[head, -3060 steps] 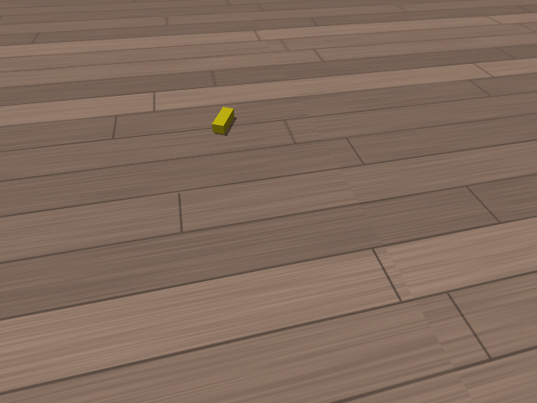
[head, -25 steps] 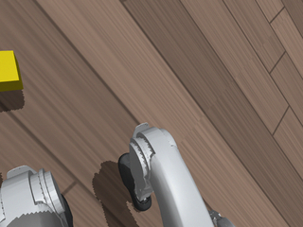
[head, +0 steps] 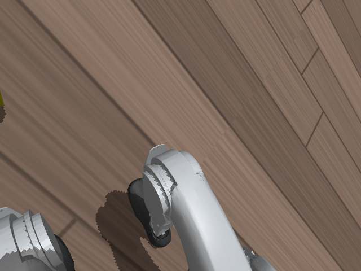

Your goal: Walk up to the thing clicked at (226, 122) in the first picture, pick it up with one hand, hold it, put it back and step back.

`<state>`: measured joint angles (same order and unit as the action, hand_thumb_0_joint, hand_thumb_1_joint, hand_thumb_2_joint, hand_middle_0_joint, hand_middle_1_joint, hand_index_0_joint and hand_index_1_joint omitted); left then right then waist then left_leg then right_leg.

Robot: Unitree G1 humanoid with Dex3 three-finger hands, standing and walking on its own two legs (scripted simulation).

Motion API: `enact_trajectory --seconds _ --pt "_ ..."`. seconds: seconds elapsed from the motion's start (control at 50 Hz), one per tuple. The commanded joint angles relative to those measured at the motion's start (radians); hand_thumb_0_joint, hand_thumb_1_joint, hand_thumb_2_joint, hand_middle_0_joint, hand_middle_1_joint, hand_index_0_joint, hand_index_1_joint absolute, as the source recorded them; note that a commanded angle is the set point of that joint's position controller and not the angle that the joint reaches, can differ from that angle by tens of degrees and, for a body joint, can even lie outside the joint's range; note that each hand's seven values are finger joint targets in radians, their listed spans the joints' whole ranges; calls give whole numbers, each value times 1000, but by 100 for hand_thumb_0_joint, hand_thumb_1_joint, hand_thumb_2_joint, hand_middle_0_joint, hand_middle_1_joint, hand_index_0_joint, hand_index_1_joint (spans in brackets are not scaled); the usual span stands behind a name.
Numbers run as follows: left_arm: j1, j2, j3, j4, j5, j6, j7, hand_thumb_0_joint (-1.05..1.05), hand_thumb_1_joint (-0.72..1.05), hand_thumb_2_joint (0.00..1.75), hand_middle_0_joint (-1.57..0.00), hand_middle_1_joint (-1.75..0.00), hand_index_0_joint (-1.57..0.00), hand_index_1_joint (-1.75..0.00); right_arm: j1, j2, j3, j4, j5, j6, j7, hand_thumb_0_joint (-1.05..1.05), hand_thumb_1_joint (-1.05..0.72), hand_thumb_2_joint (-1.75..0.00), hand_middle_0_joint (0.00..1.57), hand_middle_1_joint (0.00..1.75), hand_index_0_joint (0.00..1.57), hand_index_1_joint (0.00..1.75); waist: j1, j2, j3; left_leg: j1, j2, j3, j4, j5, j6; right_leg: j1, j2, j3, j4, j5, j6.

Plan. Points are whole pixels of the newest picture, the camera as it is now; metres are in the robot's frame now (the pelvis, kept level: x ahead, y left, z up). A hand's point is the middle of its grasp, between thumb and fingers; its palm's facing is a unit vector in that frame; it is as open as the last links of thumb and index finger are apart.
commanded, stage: rest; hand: left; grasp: from above
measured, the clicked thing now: out of the picture +0.53 +0.27 -0.26
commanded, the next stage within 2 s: open in 0.42 s
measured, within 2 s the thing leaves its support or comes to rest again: rests again in 0.42 s
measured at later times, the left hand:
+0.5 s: hand out of the picture +0.53 +0.25 -0.25, palm faces -0.48 -0.07 -0.87, open 10.5 cm
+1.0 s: hand out of the picture +0.54 +0.26 -0.24, palm faces -0.47 -0.07 -0.88, open 12.6 cm
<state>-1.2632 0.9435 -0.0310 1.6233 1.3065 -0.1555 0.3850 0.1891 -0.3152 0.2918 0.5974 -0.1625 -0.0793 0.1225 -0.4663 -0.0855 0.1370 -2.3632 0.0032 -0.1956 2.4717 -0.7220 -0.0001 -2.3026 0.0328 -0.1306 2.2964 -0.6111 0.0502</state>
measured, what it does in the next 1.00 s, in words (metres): stands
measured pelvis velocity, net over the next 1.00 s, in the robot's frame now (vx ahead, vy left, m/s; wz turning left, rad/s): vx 0.00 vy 0.00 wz -0.04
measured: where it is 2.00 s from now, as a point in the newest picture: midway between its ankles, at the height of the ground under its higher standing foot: (114, 253)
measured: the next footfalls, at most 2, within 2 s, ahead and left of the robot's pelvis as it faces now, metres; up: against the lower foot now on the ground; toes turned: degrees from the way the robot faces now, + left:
none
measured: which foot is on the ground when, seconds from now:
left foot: down 0.00-1.00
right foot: down 0.00-1.00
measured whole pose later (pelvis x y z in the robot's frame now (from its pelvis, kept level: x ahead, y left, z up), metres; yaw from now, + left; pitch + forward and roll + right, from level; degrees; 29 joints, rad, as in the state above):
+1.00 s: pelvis +0.00 +0.00 +0.00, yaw -2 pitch +33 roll -14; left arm -1.31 1.03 -0.06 1.66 1.28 -0.17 0.40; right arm 0.15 -0.34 0.36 0.58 -0.19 -0.11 0.13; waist -0.50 -0.10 0.18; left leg -2.37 0.01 -0.22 2.49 -0.72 0.01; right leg -2.29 0.04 -0.15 2.29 -0.60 0.06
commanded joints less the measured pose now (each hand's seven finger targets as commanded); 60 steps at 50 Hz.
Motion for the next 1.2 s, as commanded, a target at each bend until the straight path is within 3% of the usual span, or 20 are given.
enact_trajectory --seconds 0.0,0.12,0.14,0.16,0.18,0.2,0.24,0.4,0.5,0.56,0.62,0.66,0.76,0.8,0.86,0.94,1.02,1.06,1.12,1.18 --pt "-382 208 17 -159 -16 2 58 0 55 88 -84 -91 -88 -86 233 -325 -84 28 -9 -1 -14 0 -90 -90 20 30 20 30 -53 571 -750 520 26 79 -228 315 11 482 35 -99 -168 298 -82" --pt "-389 234 26 -184 -10 -9 79 0 53 86 -82 -90 -86 -85 221 -334 -73 21 -15 -13 -13 0 -90 -90 20 30 20 30 -59 616 -737 557 33 69 -237 312 1 470 34 -109 -166 291 -84" --pt "-386 228 26 -185 -9 -10 80 0 52 86 -82 -89 -86 -84 221 -339 -71 22 -16 -16 -12 0 -90 -90 20 30 20 30 -71 623 -715 562 36 61 -236 323 -4 452 28 -112 -160 297 -85" --pt "-390 251 27 -206 -7 -12 84 0 51 85 -81 -87 -85 -83 206 -331 -66 16 -14 -15 -12 0 -90 -90 20 30 20 30 -55 633 -752 572 37 63 -235 326 -1 474 37 -110 -161 300 -85" --pt "-395 250 29 -209 -2 -12 87 0 51 84 -81 -88 -85 -83 214 -334 -64 19 -19 -16 -11 0 -90 -90 20 30 20 30 -70 641 -749 573 38 67 -228 333 1 485 31 -109 -162 314 -82" --pt "-378 226 14 -173 -3 -8 88 0 51 80 -80 -87 -84 -82 211 -332 -62 25 -21 -18 -9 0 -90 -90 20 30 20 30 -68 622 -728 560 36 67 -224 323 3 472 35 -110 -159 308 -82" --pt "-380 252 30 -182 -8 -8 100 0 50 82 -80 -87 -84 -82 209 -338 -61 22 -22 -22 -9 0 -90 -90 20 30 20 30 -75 609 -730 535 37 67 -220 319 6 496 35 -111 -165 314 -78" --pt "-366 259 20 -149 -20 1 106 0 45 76 -76 -84 -81 -78 191 -337 -49 25 -22 -32 -4 0 -90 -90 20 30 20 30 -73 600 -726 519 45 59 -223 300 10 509 41 -111 -167 307 -73" --pt "-381 260 14 -159 -25 -5 105 0 42 72 -72 -84 -77 -78 179 -351 -44 27 -23 -33 -6 0 -90 -90 20 30 20 30 -89 618 -710 527 48 47 -217 324 3 484 36 -122 -163 319 -76" --pt "-366 263 12 -157 -22 -4 105 0 18 68 -49 -79 -53 -75 174 -345 -40 22 -24 -34 -6 0 -89 -90 20 30 20 30 -82 613 -709 526 51 51 -215 321 5 506 41 -118 -165 321 -75" --pt "-367 262 17 -167 -20 -3 104 0 -6 63 -37 -79 -42 -74 178 -344 -40 23 -28 -35 -2 0 -89 -90 20 30 20 30 -87 643 -707 554 53 47 -222 338 -2 491 37 -122 -160 328 -77" --pt "-370 260 14 -160 -21 -5 105 0 -13 67 -33 -81 -37 -77 174 -350 -40 19 -26 -34 -2 0 -89 -90 20 30 20 30 -93 621 -709 539 52 45 -216 334 1 488 39 -124 -163 325 -78" --pt "-343 217 -8 -99 -33 1 80 0 -21 74 -27 -85 -30 -82 189 -353 -38 42 -32 -35 5 0 -89 -90 20 30 20 30 -114 573 -608 475 50 41 -221 266 6 433 33 -126 -174 269 -73" --pt "-365 239 -5 -122 -34 -4 73 0 -24 77 -24 -89 -27 -86 169 -352 -34 7 -28 -32 3 0 -89 -90 20 30 20 30 -100 560 -650 474 49 41 -229 260 11 466 37 -124 -179 270 -71" --pt "-335 219 -25 -88 -37 -7 55 0 -30 81 -20 -94 -23 -91 170 -349 -29 11 -28 -25 1 0 -89 -90 20 30 20 30 -100 537 -641 457 46 45 -225 258 15 488 41 -119 -178 272 -68" --pt "-340 240 -23 -90 -37 -16 39 0 -34 85 -16 -98 -19 -95 181 -352 -22 7 -29 -20 -1 0 -89 -90 20 30 20 30 -98 507 -622 417 42 50 -222 235 20 499 43 -116 -184 250 -68" --pt "-349 260 -11 -113 -23 -25 43 0 -38 88 -12 -102 -15 -99 177 -358 -24 -1 -30 -11 -9 0 -89 -90 20 30 20 30 -92 573 -654 493 49 33 -235 289 2 481 37 -127 -171 284 -74" --pt "-331 247 -17 -84 -24 -29 48 0 -40 89 -9 -106 -12 -102 178 -361 -21 -4 -30 -6 -11 0 -89 -90 20 30 20 30 -103 526 -617 448 45 32 -226 254 8 470 40 -131 -180 258 -76" --pt "-362 292 -6 -129 -11 -34 61 0 -42 91 -7 -107 -11 -103 174 -350 -19 -8 -29 -4 -15 0 -89 -90 20 30 20 30 -76 585 -669 476 46 45 -236 259 8 509 46 -121 -176 267 -74" --pt "-366 279 3 -143 -11 -34 72 0 -44 94 -7 -107 -10 -104 179 -365 -23 -9 -34 -9 -16 0 -89 -90 20 30 20 30 -98 576 -651 483 48 38 -218 288 3 477 39 -131 -178 287 -78"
